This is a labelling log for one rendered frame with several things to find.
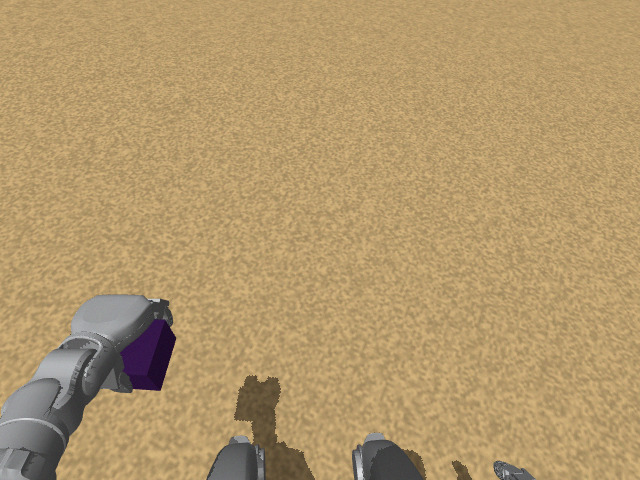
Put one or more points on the left robot arm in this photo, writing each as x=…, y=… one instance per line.
x=38, y=418

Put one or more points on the right robot hand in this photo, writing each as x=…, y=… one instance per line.
x=505, y=471

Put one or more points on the left robot hand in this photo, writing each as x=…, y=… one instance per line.
x=120, y=319

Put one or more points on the small box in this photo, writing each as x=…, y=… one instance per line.
x=147, y=358

